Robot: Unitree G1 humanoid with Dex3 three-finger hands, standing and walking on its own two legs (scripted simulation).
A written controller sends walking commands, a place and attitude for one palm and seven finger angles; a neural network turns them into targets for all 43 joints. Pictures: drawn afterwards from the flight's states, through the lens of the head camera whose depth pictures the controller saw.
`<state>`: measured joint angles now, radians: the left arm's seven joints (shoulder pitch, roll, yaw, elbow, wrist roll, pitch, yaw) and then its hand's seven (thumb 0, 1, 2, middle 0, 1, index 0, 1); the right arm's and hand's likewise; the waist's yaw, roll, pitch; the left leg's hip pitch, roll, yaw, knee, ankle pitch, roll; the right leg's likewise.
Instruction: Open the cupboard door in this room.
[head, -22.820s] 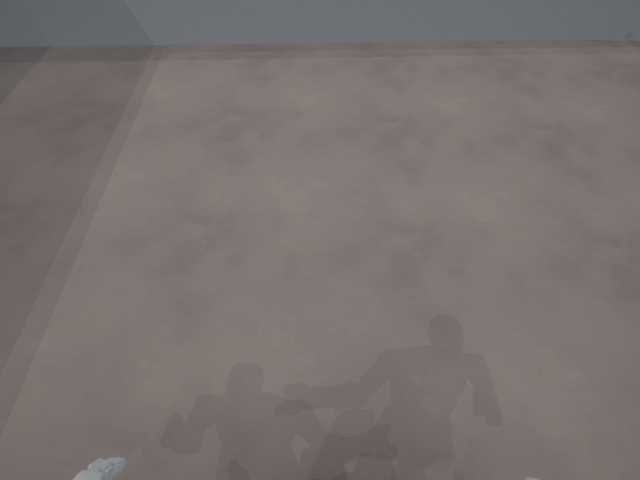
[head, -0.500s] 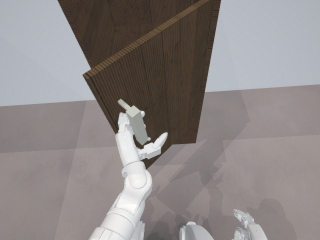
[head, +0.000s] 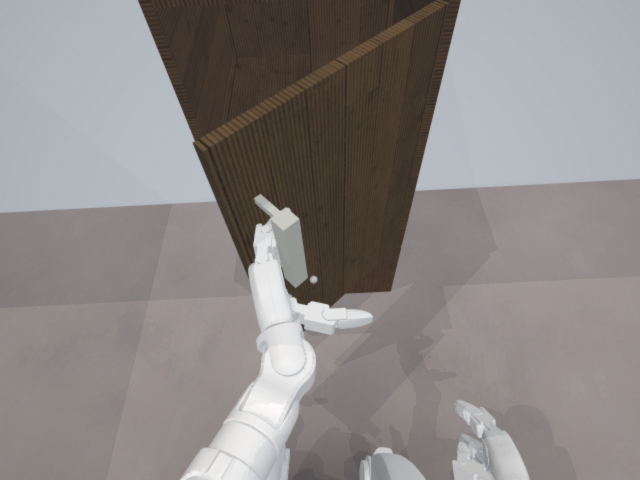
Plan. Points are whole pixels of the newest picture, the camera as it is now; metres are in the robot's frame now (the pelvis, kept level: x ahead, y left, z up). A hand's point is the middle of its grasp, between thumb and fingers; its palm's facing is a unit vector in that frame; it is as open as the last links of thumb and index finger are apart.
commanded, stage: slide the hand sideways off the handle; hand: left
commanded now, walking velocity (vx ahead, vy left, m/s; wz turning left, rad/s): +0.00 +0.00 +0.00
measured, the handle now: (280, 241) +0.41 +0.06 +0.04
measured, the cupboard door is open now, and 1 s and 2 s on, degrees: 42 47 47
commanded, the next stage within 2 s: draw the hand back to the body in 1.24 s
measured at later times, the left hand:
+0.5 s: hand (320, 315) +0.31 +0.01 +0.03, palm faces -0.10 -1.00 -0.01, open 16.3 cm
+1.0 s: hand (283, 348) +0.27 +0.05 +0.03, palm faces -0.03 -1.00 +0.00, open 16.2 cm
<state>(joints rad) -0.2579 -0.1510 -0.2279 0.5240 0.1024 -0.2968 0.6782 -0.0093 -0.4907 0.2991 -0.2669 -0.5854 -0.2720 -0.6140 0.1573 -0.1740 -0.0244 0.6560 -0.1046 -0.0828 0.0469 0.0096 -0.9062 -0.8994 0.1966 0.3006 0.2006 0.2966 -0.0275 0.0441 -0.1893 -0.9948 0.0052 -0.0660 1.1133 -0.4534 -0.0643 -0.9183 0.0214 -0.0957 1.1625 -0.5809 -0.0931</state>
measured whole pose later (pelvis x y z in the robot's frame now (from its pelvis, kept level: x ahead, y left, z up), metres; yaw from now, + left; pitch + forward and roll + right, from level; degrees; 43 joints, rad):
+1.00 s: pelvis +0.00 +0.03 -0.01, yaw -2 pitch +17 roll +0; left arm 0.14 -0.05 -0.33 0.19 0.10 -0.42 0.32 -0.01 -0.50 0.30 -0.17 -0.31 -0.18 -0.31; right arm 0.19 -0.19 0.00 0.48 -0.03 0.04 0.04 0.01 -0.91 -0.90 0.20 0.30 0.20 0.30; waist 0.00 0.03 -0.17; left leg -0.98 0.00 -0.02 1.18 -0.50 -0.01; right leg -0.90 0.02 -0.05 1.20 -0.60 -0.04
